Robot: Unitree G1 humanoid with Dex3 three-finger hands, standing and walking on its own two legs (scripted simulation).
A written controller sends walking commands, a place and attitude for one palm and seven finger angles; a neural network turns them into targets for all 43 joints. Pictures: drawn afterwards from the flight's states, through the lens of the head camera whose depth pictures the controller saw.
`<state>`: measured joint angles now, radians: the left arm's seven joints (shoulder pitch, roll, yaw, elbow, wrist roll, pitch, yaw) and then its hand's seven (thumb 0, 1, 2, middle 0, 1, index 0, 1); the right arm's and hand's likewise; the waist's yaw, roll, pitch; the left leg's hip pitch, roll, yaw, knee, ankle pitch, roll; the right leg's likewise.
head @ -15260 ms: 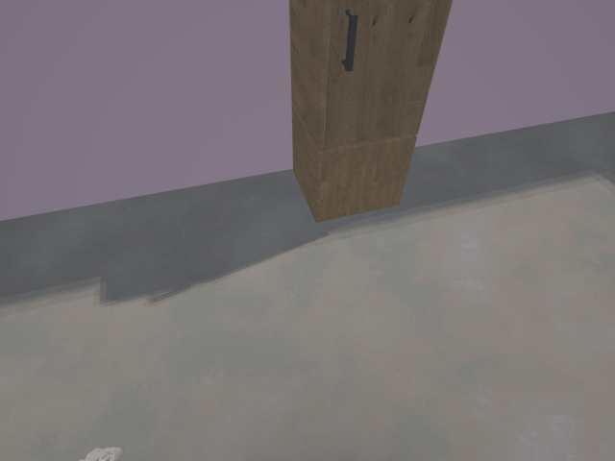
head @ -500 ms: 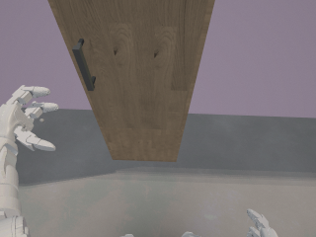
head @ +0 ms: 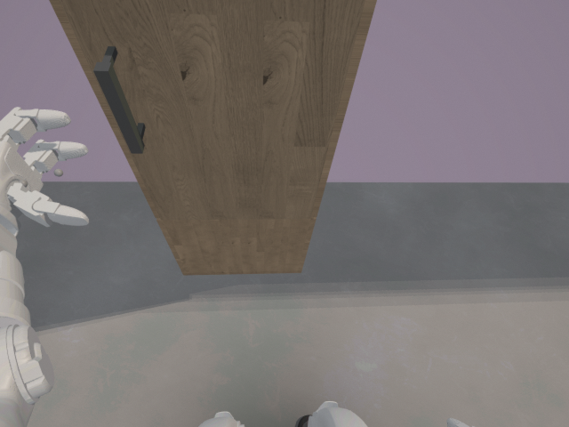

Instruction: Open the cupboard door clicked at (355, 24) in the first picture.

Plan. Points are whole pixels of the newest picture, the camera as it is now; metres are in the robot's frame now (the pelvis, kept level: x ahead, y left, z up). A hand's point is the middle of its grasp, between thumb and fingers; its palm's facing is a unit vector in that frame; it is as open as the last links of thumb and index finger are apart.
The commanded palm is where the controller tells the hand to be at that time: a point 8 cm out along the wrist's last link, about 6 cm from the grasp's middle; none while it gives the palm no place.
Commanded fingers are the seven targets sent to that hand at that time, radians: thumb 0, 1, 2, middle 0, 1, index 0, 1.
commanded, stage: move the hooked fingers beside the handle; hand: left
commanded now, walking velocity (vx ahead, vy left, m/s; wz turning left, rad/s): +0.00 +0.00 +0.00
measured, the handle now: (125, 104) +0.57 +0.24 +0.08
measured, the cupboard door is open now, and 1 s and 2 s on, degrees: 0 0 0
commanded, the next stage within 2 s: slide the fingers in behind the handle in 1.48 s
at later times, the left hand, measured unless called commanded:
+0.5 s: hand (63, 135) +0.48 +0.30 +0.10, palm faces +0.02 -1.00 -0.01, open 14.0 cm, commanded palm +0.47 +0.35 +0.09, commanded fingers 0.00 -0.50 0.30 -0.30 -1.20 -0.30 -1.20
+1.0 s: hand (63, 123) +0.52 +0.32 +0.09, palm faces +0.03 -1.00 -0.01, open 14.0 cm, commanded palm +0.50 +0.35 +0.08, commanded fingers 0.00 -0.50 0.30 -0.30 -1.20 -0.30 -1.20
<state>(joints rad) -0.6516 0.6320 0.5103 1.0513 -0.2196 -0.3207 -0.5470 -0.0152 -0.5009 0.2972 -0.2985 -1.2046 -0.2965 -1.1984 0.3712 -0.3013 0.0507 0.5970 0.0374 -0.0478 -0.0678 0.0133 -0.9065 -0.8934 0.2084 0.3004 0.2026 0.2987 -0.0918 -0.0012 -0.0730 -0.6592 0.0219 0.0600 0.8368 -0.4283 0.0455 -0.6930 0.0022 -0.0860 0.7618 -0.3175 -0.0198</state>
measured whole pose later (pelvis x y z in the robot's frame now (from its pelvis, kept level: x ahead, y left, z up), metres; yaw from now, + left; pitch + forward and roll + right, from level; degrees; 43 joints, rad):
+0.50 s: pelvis +0.00 +0.01 -0.01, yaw +0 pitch +19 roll -4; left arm -0.89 0.78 0.53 1.24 -0.14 -0.32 -0.55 -0.02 -0.50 0.30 -0.30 -1.20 -0.30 -1.20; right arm 0.40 -0.31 0.06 0.60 0.02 0.06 -0.06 0.01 -0.91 -0.89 0.21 0.30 0.20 0.30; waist -0.16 0.00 -0.07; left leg -0.79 0.03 0.05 0.90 -0.45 0.05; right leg -0.80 0.01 -0.10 0.79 -0.32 -0.01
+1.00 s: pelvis +0.01 +0.01 -0.01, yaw -2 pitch +23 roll -5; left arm -0.93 0.89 0.60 1.24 -0.10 -0.29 -0.56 -0.02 -0.50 0.30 -0.30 -1.20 -0.30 -1.20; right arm 0.45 -0.30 0.06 0.58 0.00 0.11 -0.03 0.01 -0.91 -0.89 0.21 0.30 0.20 0.30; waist -0.20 0.01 -0.08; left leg -0.87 0.05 0.04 0.94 -0.48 0.06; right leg -0.87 0.03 -0.10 0.79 -0.33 -0.01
